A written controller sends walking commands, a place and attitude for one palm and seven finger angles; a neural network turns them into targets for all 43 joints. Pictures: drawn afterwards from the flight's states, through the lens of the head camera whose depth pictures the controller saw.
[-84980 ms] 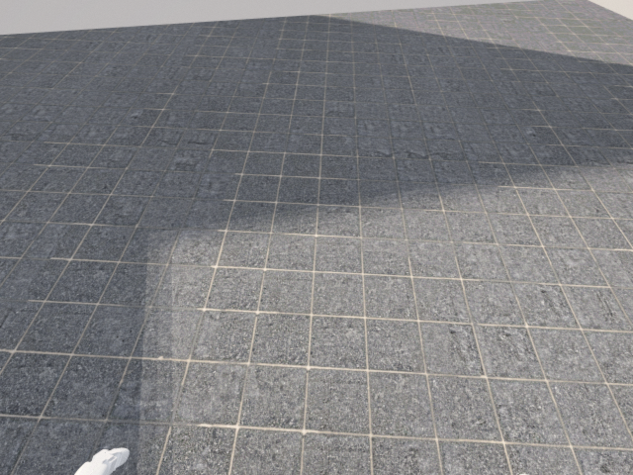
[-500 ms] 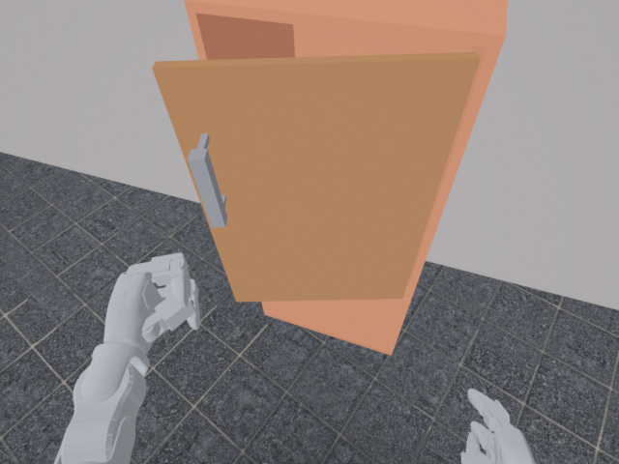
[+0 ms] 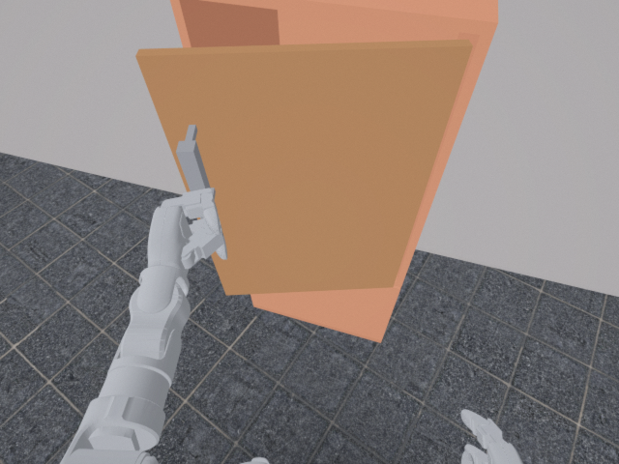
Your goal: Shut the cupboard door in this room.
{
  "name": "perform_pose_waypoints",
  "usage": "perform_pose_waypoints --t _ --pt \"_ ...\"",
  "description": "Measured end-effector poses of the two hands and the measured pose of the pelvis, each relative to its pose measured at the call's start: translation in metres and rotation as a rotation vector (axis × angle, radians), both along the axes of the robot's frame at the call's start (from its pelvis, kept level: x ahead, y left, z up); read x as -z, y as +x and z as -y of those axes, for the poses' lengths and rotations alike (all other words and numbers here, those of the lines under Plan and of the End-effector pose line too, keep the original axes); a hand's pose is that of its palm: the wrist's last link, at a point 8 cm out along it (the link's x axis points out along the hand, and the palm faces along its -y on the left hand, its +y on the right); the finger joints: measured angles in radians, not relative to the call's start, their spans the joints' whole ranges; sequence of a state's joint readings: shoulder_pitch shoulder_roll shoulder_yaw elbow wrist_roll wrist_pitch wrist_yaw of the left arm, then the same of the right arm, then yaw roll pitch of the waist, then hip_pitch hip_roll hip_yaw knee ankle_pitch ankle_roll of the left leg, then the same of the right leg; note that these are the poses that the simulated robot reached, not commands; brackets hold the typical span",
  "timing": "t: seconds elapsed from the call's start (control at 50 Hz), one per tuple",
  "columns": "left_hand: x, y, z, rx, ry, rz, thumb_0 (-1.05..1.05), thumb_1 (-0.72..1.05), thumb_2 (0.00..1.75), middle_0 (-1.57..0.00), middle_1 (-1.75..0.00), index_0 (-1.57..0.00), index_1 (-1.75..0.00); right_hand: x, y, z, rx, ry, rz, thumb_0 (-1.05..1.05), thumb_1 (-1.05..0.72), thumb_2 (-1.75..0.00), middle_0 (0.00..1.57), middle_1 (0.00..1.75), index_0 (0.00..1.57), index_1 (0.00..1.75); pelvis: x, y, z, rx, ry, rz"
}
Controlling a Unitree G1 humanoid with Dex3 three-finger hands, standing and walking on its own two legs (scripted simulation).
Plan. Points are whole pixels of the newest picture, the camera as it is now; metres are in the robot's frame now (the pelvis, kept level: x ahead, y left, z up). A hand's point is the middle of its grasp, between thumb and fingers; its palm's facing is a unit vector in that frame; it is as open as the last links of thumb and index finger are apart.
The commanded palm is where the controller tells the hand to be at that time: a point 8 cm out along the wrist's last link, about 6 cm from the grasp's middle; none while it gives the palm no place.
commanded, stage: bring the fist close to the handle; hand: left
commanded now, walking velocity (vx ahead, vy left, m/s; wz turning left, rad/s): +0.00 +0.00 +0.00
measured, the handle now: (200, 174) +0.50 +0.18 +0.08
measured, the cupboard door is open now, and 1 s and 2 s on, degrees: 20 18 6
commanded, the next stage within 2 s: push the door shut along its arc in 0.48 s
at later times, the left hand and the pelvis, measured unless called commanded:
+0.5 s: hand (213, 225) +0.40 +0.14 +0.09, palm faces +0.08 -1.00 -0.01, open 3.1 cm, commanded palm +0.37 +0.19 +0.09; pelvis +0.00 -0.01 +0.00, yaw -1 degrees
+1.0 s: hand (223, 197) +0.44 +0.13 +0.10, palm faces -0.04 -1.00 -0.03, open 3.1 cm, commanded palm +0.42 +0.19 +0.09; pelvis -0.01 +0.00 +0.00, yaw -1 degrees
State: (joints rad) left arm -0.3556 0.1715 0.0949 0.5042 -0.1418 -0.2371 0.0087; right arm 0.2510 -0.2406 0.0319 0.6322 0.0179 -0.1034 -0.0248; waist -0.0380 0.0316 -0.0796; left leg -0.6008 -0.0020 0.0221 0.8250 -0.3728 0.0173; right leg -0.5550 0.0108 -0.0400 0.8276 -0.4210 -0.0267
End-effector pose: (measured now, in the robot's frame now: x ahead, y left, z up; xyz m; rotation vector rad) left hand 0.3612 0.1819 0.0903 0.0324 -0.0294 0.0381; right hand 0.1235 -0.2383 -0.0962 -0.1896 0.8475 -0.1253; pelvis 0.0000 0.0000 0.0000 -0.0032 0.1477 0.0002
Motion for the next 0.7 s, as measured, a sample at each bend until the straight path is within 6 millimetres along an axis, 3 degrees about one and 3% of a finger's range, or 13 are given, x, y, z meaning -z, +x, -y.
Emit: perform_pose_waypoints --t 0.18,0.34,0.5,0.7 --pt "0.000 0.031 0.000 -0.031 -0.014 -0.004 0.02 0.90 0.90 -1.30 -1.50 -1.30 -1.49 0.010 -0.036 0.011 0.051 -0.008 -0.118 0.01 -0.91 -0.90 0.20 0.30 0.20 0.30 0.001 0.000 0.002 0.012 0.000 -0.028" --pt "0.006 0.025 -0.004 -0.025 -0.012 -0.014 0.02 0.90 0.90 -1.30 -1.50 -1.30 -1.50 0.012 -0.058 0.021 0.091 -0.007 -0.182 0.01 -0.91 -0.90 0.20 0.30 0.20 0.30 -0.001 0.004 0.004 0.022 0.002 -0.029" --pt "0.004 0.015 -0.011 -0.037 -0.017 0.022 0.02 0.90 0.90 -1.30 -1.50 -1.30 -1.50 0.008 -0.049 0.024 0.082 -0.021 -0.157 0.01 -0.91 -0.90 0.20 0.30 0.20 0.30 -0.002 0.001 0.005 0.017 -0.001 -0.018" --pt "0.002 0.019 -0.008 0.007 -0.009 -0.011 0.02 0.90 0.90 -1.30 -1.50 -1.30 -1.50 0.004 -0.025 0.015 0.050 -0.011 -0.092 0.01 -0.91 -0.90 0.20 0.30 0.20 0.30 -0.001 -0.004 0.003 0.002 -0.005 -0.015"
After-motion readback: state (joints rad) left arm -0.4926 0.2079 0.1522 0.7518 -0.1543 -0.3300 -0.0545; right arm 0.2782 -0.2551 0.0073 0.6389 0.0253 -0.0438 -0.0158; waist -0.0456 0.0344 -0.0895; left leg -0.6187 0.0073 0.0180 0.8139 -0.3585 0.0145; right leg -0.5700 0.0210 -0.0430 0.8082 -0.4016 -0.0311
